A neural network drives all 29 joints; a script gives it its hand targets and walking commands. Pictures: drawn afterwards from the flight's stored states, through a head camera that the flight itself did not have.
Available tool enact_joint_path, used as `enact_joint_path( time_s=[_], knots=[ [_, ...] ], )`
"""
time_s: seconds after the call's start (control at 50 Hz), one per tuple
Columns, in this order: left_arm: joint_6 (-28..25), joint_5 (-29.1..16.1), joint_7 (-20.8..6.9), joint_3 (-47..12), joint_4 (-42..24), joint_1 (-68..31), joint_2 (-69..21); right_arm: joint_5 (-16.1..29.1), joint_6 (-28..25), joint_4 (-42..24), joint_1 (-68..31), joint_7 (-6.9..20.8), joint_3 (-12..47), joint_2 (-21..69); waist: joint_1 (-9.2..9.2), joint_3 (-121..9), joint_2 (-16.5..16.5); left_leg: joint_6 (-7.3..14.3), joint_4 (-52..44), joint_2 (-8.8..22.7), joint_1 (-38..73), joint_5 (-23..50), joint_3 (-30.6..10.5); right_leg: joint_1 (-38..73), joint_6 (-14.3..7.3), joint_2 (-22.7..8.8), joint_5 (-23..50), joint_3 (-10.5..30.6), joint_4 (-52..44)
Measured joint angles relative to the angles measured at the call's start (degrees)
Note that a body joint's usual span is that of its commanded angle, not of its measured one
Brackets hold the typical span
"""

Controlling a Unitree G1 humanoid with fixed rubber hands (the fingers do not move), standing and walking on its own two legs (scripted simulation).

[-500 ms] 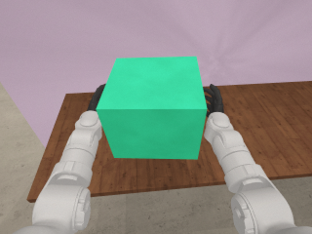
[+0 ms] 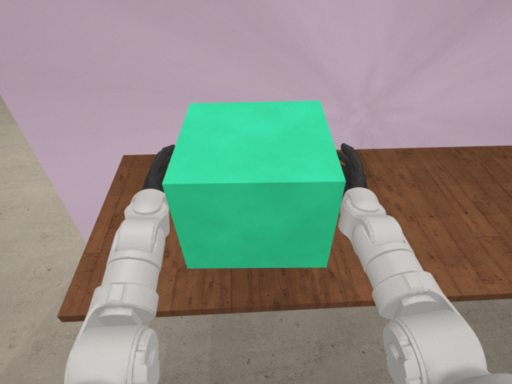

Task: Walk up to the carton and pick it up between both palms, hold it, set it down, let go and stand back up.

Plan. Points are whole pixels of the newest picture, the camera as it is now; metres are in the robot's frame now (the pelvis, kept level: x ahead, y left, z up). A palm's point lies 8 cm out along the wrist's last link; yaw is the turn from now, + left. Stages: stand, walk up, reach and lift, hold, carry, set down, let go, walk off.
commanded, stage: reach and lift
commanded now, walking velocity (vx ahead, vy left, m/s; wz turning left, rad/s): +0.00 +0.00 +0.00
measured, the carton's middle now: (255, 182) +0.40 +0.00 +0.13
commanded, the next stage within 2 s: hold in 0.46 s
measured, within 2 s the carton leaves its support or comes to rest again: neither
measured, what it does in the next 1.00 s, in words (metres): stands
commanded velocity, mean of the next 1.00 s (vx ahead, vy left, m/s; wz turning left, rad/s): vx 0.00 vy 0.00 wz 0.00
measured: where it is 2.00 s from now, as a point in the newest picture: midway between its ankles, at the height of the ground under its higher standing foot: outside the picture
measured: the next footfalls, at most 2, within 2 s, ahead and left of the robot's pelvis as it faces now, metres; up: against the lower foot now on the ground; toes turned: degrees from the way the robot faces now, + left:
none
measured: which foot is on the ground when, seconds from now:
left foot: down 0.00-1.00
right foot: down 0.00-1.00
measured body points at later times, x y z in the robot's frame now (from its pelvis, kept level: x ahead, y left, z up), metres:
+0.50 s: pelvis +0.00 +0.00 +0.00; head -0.03 +0.02 +0.45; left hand +0.40 +0.16 +0.14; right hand +0.39 -0.16 +0.14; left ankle +0.03 +0.15 -0.74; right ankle +0.01 -0.14 -0.74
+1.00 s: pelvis +0.00 +0.00 +0.00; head -0.04 +0.02 +0.45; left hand +0.39 +0.16 +0.17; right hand +0.38 -0.16 +0.16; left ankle +0.03 +0.15 -0.74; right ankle +0.01 -0.14 -0.74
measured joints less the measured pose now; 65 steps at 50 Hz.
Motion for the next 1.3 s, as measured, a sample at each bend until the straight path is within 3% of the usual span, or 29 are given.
enact_joint_path(
  time_s=[1.3],
  knots=[
    [12.75,1.13,0.15,0.73,-13.63,0.01,-0.77,2.55,7.99,-9.55,0.0,-0.52,0.0,-1.15,0.0,0.45,-0.23,0.0,-0.01,0.0,1.74,0.07,-0.15,1.74,0.0,0.07,0.1,0.01,0.0]
  ],
)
